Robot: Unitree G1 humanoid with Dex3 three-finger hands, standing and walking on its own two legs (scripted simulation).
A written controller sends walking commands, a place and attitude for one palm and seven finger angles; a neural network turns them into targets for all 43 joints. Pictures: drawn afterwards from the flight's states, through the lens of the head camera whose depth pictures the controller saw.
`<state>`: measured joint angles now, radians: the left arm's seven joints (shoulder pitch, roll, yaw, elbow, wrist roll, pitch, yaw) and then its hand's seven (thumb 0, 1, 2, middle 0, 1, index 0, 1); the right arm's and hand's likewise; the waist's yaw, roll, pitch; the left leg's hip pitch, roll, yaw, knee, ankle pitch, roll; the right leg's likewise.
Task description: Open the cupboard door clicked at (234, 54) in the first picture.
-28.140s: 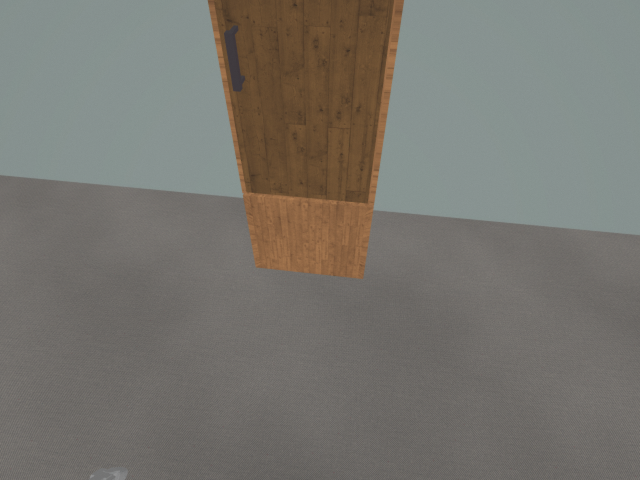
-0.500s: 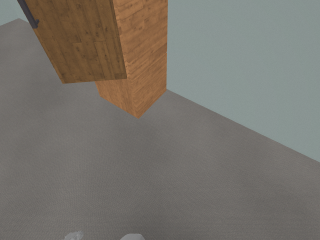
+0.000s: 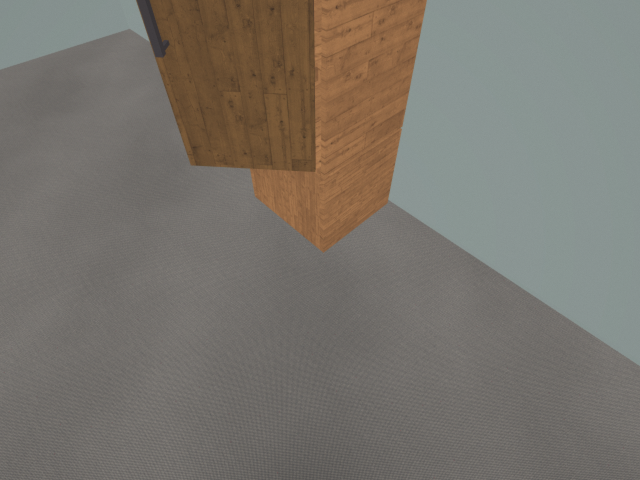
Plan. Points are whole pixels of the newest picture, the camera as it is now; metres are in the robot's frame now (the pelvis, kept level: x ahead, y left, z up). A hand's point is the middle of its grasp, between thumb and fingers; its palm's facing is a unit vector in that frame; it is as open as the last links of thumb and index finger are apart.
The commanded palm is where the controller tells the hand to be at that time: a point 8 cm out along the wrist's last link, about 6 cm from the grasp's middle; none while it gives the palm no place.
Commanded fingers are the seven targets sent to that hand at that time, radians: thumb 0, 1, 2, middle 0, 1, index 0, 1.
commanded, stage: take the last steps up to it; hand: left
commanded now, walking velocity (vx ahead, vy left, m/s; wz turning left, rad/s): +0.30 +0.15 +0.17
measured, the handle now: (154, 21) +0.98 +0.45 +0.11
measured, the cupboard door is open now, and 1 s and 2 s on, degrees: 42 42 42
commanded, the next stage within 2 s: come to a stop and stand still in 0.92 s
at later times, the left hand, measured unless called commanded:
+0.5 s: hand (134, 430) +0.20 +0.30 -0.15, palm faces +0.11 -0.97 -0.20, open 7.4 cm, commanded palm none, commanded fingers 0.00 0.90 0.90 -0.20 -0.30 -0.20 -0.30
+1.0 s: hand (135, 350) +0.32 +0.35 -0.16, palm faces +0.14 -0.98 -0.17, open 7.3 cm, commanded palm none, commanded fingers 0.00 0.90 0.90 -0.20 -0.30 -0.20 -0.30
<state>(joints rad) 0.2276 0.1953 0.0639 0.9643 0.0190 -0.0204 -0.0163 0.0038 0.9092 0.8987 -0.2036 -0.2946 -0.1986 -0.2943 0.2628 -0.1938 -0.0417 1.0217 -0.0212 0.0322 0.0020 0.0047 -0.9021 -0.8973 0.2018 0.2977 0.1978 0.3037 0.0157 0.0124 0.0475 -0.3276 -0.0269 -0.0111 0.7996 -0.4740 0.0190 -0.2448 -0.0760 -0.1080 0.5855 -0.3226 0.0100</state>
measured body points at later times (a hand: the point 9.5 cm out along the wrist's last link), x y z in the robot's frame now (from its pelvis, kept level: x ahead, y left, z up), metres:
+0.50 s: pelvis +0.16 +0.10 +0.01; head +0.19 +0.10 +0.46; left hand +0.19 +0.35 -0.14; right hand +0.22 -0.13 -0.14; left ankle +0.16 +0.19 -0.73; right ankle +0.19 -0.01 -0.67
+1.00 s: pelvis +0.37 +0.17 +0.01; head +0.39 +0.18 +0.46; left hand +0.32 +0.40 -0.15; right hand +0.44 -0.06 -0.13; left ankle +0.45 +0.30 -0.72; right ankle +0.30 +0.01 -0.73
